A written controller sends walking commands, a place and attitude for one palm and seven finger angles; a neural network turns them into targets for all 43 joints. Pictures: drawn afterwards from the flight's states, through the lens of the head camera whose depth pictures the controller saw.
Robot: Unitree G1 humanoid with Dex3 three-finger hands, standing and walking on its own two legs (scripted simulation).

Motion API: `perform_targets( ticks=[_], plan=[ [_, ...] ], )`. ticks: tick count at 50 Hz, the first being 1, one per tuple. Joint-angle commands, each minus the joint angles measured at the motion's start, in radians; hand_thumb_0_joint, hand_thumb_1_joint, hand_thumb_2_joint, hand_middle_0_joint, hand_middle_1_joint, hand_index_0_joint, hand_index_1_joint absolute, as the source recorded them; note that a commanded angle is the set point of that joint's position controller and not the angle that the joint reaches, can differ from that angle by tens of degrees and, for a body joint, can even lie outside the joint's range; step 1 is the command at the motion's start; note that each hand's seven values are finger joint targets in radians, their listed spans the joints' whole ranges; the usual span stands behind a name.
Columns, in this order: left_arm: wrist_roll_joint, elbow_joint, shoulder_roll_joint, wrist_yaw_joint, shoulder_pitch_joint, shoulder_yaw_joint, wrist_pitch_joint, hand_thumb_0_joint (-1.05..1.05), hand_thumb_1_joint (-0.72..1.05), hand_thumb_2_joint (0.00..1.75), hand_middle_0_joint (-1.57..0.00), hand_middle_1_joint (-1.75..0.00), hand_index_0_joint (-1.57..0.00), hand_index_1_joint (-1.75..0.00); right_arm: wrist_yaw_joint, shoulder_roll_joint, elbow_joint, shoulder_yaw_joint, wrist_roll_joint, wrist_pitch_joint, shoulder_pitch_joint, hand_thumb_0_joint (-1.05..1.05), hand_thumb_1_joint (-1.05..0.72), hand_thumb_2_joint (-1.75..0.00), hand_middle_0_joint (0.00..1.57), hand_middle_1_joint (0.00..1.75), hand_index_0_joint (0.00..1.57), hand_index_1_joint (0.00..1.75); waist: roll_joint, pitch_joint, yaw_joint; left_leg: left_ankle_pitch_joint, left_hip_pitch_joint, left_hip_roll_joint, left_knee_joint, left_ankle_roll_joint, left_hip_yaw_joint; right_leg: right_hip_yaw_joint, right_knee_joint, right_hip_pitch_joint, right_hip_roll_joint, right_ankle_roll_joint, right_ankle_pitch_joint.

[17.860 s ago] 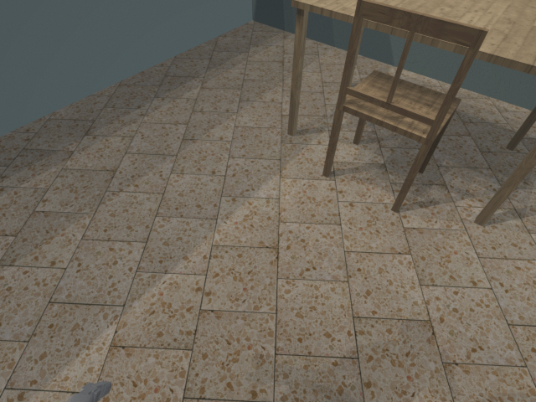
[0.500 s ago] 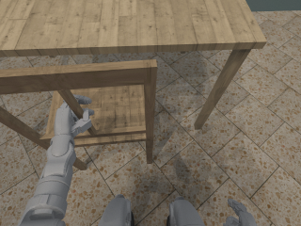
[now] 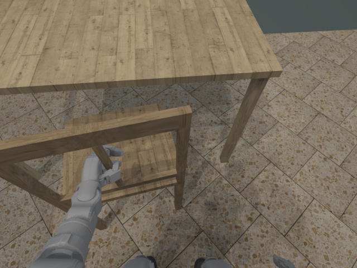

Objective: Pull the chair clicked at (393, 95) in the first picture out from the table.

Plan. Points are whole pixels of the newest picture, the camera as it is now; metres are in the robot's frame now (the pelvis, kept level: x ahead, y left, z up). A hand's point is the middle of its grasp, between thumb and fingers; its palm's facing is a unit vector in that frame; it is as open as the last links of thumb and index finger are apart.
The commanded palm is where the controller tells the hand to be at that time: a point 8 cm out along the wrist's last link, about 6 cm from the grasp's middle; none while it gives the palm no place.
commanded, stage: step backward, pulling the chair out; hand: left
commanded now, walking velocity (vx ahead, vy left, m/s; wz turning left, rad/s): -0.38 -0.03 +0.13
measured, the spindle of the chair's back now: (110, 167) +0.37 +0.18 -0.09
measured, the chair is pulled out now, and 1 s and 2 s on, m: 0.10 0.15 0.15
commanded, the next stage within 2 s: none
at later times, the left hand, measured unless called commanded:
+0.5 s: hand (126, 188) +0.30 +0.13 -0.06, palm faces +0.03 -0.98 -0.18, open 4.9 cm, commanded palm +0.30 +0.18 -0.06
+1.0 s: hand (127, 188) +0.31 +0.13 -0.06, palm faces +0.07 -0.98 -0.19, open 5.0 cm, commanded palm +0.30 +0.18 -0.06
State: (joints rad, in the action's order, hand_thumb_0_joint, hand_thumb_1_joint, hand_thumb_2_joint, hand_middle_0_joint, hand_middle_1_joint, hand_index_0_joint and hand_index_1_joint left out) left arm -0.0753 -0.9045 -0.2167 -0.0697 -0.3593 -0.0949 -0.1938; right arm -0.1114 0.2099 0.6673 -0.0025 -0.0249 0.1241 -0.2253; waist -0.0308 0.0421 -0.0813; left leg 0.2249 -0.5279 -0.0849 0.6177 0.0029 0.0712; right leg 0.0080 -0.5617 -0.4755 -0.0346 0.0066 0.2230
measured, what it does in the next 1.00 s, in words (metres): stands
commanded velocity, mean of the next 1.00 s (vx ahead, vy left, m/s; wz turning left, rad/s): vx -0.38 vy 0.01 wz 0.10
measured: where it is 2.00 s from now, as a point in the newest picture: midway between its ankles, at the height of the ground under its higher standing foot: outside the picture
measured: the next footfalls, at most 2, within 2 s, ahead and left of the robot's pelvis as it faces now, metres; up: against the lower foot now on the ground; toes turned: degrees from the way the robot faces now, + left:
none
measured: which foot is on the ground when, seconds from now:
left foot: down 0.00-1.00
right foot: down 0.00-1.00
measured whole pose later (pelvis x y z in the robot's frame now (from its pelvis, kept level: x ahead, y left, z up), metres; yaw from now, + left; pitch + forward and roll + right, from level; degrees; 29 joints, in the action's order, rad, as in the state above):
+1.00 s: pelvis -0.03 -0.02 +0.00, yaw +2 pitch +3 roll -1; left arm -0.06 -1.04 -0.15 -0.12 -0.42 -0.03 -0.24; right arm -0.14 0.27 0.77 -0.02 -0.05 0.04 -0.16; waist -0.05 0.10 -0.06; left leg 0.15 -0.46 -0.06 0.56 0.02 0.02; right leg -0.02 -0.55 -0.42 -0.03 -0.01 0.19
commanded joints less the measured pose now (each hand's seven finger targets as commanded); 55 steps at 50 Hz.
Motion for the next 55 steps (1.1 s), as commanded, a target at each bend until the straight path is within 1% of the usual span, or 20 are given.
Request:
perform_targets(
  ticks=[1, 2, 6, 7, 11, 12, 14, 16, 17, 21, 22, 25, 28, 35, 37, 41, 44, 47, 51, 55],
  plan=[
    [0.051, 0.140, -0.173, -0.035, -0.293, 0.015, -0.049, 0.00, 0.90, 0.90, -0.50, -1.45, -0.50, -1.45, -0.019, 0.167, -0.075, -0.058, -0.004, -0.039, -0.003, 0.00, -0.90, -0.90, 0.20, 0.30, 0.20, 0.30, -0.094, -0.387, 0.002, -0.250, 0.308, -0.059, -0.099, -0.028, -0.097, 0.004, 0.074, 0.093, 0.026, 0.022, -0.167],
    [0.051, 0.133, -0.192, -0.042, -0.308, 0.002, -0.053, 0.00, 0.90, 0.90, -0.50, -1.45, -0.50, -1.45, -0.022, 0.172, -0.066, -0.061, -0.009, -0.040, -0.004, 0.00, -0.90, -0.90, 0.20, 0.30, 0.20, 0.30, -0.072, -0.393, 0.000, -0.230, 0.312, -0.050, -0.091, -0.026, -0.089, 0.009, 0.087, 0.098, 0.030, 0.024, -0.170],
    [0.049, 0.094, -0.183, -0.059, -0.355, 0.023, -0.073, 0.00, 0.90, 0.90, -0.50, -1.45, -0.50, -1.45, -0.022, 0.157, -0.037, -0.052, -0.021, -0.054, 0.011, 0.00, -0.90, -0.90, 0.20, 0.30, 0.20, 0.30, -0.018, -0.389, 0.000, -0.130, 0.321, -0.010, -0.070, -0.015, -0.054, 0.038, 0.146, 0.093, 0.075, 0.032, -0.136],
    [0.049, 0.080, -0.211, -0.067, -0.357, 0.006, -0.076, 0.00, 0.90, 0.90, -0.50, -1.45, -0.50, -1.45, -0.024, 0.165, -0.030, -0.056, -0.023, -0.056, 0.010, 0.00, -0.90, -0.90, 0.20, 0.30, 0.20, 0.30, -0.012, -0.381, -0.002, -0.105, 0.324, 0.001, -0.061, -0.014, -0.044, 0.052, 0.166, 0.083, 0.087, 0.036, -0.117],
    [0.044, 0.060, -0.196, -0.077, -0.369, 0.031, -0.080, 0.00, 0.90, 0.90, -0.50, -1.45, -0.50, -1.45, -0.020, 0.155, -0.029, -0.047, -0.035, -0.065, 0.035, 0.00, -0.90, -0.90, 0.20, 0.30, 0.20, 0.30, 0.048, -0.335, 0.006, 0.022, 0.298, 0.040, -0.054, -0.007, -0.022, 0.091, 0.242, 0.087, 0.137, 0.044, 0.008],
    [0.045, 0.054, -0.211, -0.082, -0.366, 0.023, -0.081, 0.00, 0.90, 0.90, -0.50, -1.45, -0.50, -1.45, -0.022, 0.162, -0.026, -0.050, -0.034, -0.065, 0.036, 0.00, -0.90, -0.90, 0.20, 0.30, 0.20, 0.30, 0.042, -0.329, 0.005, 0.033, 0.302, 0.046, -0.055, -0.005, -0.023, 0.094, 0.256, 0.084, 0.142, 0.043, 0.036],
    [0.044, 0.056, -0.188, -0.084, -0.365, 0.043, -0.081, 0.00, 0.90, 0.90, -0.50, -1.45, -0.50, -1.45, -0.021, 0.160, -0.023, -0.046, -0.035, -0.070, 0.039, 0.00, -0.90, -0.90, 0.20, 0.30, 0.20, 0.30, 0.028, -0.329, 0.010, 0.021, 0.310, 0.039, -0.080, -0.007, -0.037, 0.085, 0.251, 0.100, 0.139, 0.042, 0.043],
    [0.039, 0.063, -0.166, -0.081, -0.369, 0.060, -0.081, 0.00, 0.90, 0.90, -0.50, -1.45, -0.50, -1.45, -0.024, 0.163, -0.028, -0.043, -0.038, -0.075, 0.043, 0.00, -0.90, -0.90, 0.20, 0.30, 0.20, 0.30, 0.027, -0.335, 0.014, -0.011, 0.313, 0.027, -0.104, -0.011, -0.063, 0.064, 0.228, 0.105, 0.119, 0.035, 0.040],
    [0.039, 0.053, -0.181, -0.084, -0.356, 0.047, -0.080, 0.00, 0.90, 0.90, -0.50, -1.45, -0.50, -1.45, -0.027, 0.175, -0.025, -0.048, -0.036, -0.076, 0.044, 0.00, -0.90, -0.90, 0.20, 0.30, 0.20, 0.30, 0.005, -0.321, 0.014, -0.017, 0.322, 0.019, -0.117, -0.016, -0.078, 0.057, 0.226, 0.089, 0.103, 0.034, 0.052],
    [0.033, 0.079, -0.134, -0.076, -0.349, 0.083, -0.083, 0.00, 0.90, 0.90, -0.50, -1.45, -0.50, -1.45, -0.028, 0.169, -0.039, -0.042, -0.037, -0.089, 0.046, 0.00, -0.90, -0.90, 0.20, 0.30, 0.20, 0.30, -0.018, -0.307, 0.021, 0.042, 0.316, -0.006, -0.179, -0.028, -0.112, 0.037, 0.208, 0.088, 0.067, 0.022, 0.125],
    [0.034, 0.073, -0.144, -0.077, -0.340, 0.074, -0.083, 0.00, 0.90, 0.90, -0.50, -1.45, -0.50, -1.45, -0.032, 0.180, -0.035, -0.047, -0.035, -0.091, 0.044, 0.00, -0.90, -0.90, 0.20, 0.30, 0.20, 0.30, -0.036, -0.298, 0.020, 0.036, 0.321, -0.015, -0.198, -0.031, -0.126, 0.026, 0.198, 0.084, 0.052, 0.019, 0.120],
    [0.034, 0.099, -0.110, -0.071, -0.349, 0.096, -0.084, 0.00, 0.90, 0.90, -0.50, -1.45, -0.50, -1.45, -0.032, 0.176, -0.039, -0.046, -0.030, -0.096, 0.044, 0.00, -0.90, -0.90, 0.20, 0.30, 0.20, 0.30, -0.112, -0.326, 0.028, -0.006, 0.309, -0.055, -0.238, -0.041, -0.154, 0.007, 0.108, 0.120, 0.026, 0.009, 0.066],
    [0.037, 0.104, -0.112, -0.068, -0.346, 0.088, -0.081, 0.00, 0.90, 0.90, -0.50, -1.45, -0.50, -1.45, -0.032, 0.181, -0.036, -0.052, -0.021, -0.099, 0.044, 0.00, -0.90, -0.90, 0.20, 0.30, 0.20, 0.30, -0.138, -0.329, 0.031, -0.033, 0.306, -0.084, -0.247, -0.049, -0.177, 0.003, 0.057, 0.119, 0.017, 0.002, 0.057],
    [0.043, 0.093, -0.103, -0.058, -0.381, 0.084, -0.079, 0.00, 0.90, 0.90, -0.50, -1.45, -0.50, -1.45, -0.033, 0.159, -0.019, -0.051, -0.014, -0.110, 0.041, 0.00, -0.90, -0.90, 0.20, 0.30, 0.20, 0.30, -0.047, -0.347, 0.029, -0.077, 0.289, -0.080, -0.177, -0.043, -0.141, 0.019, 0.057, 0.127, 0.038, 0.005, -0.009],
    [0.046, 0.078, -0.139, -0.062, -0.378, 0.058, -0.079, 0.00, 0.90, 0.90, -0.50, -1.45, -0.50, -1.45, -0.035, 0.161, -0.011, -0.056, -0.012, -0.113, 0.036, 0.00, -0.90, -0.90, 0.20, 0.30, 0.20, 0.30, -0.004, -0.346, 0.026, -0.073, 0.290, -0.056, -0.143, -0.033, -0.120, 0.039, 0.095, 0.123, 0.056, 0.008, -0.018],
    [0.052, 0.066, -0.163, -0.068, -0.390, 0.050, -0.084, 0.00, 0.90, 0.90, -0.50, -1.45, -0.50, -1.45, -0.029, 0.146, 0.001, -0.052, -0.020, -0.119, 0.031, 0.00, -0.90, -0.90, 0.20, 0.30, 0.20, 0.30, 0.070, -0.356, 0.019, -0.033, 0.309, 0.015, -0.049, -0.001, -0.049, 0.095, 0.189, 0.100, 0.136, 0.011, -0.023],
    [0.058, 0.046, -0.184, -0.076, -0.400, 0.042, -0.082, 0.00, 0.90, 0.90, -0.50, -1.45, -0.50, -1.45, -0.027, 0.151, 0.011, -0.052, -0.023, -0.118, 0.032, 0.00, -0.90, -0.90, 0.20, 0.30, 0.20, 0.30, 0.076, -0.350, 0.017, -0.025, 0.304, 0.040, -0.026, 0.009, -0.044, 0.112, 0.206, 0.113, 0.175, 0.008, -0.055],
    [0.055, 0.041, -0.189, -0.078, -0.404, 0.042, -0.078, 0.00, 0.90, 0.90, -0.50, -1.45, -0.50, -1.45, -0.031, 0.163, 0.007, -0.052, -0.025, -0.115, 0.040, 0.00, -0.90, -0.90, 0.20, 0.30, 0.20, 0.30, 0.069, -0.334, 0.018, -0.071, 0.315, 0.033, -0.046, 0.002, -0.061, 0.090, 0.202, 0.107, 0.160, 0.025, -0.056],
    [0.043, 0.064, -0.140, -0.069, -0.409, 0.079, -0.081, 0.00, 0.90, 0.90, -0.50, -1.45, -0.50, -1.45, -0.035, 0.164, -0.004, -0.047, -0.031, -0.114, 0.044, 0.00, -0.90, -0.90, 0.20, 0.30, 0.20, 0.30, 0.031, -0.335, 0.027, -0.127, 0.326, -0.007, -0.110, -0.019, -0.114, 0.050, 0.164, 0.106, 0.101, 0.029, -0.013],
    [0.037, 0.087, -0.113, -0.064, -0.400, 0.097, -0.078, 0.00, 0.90, 0.90, -0.50, -1.45, -0.50, -1.45, -0.041, 0.168, -0.013, -0.048, -0.030, -0.113, 0.047, 0.00, -0.90, -0.90, 0.20, 0.30, 0.20, 0.30, -0.051, -0.352, 0.035, -0.152, 0.328, -0.040, -0.163, -0.032, -0.148, 0.024, 0.110, 0.127, 0.060, 0.018, -0.013]
  ],
)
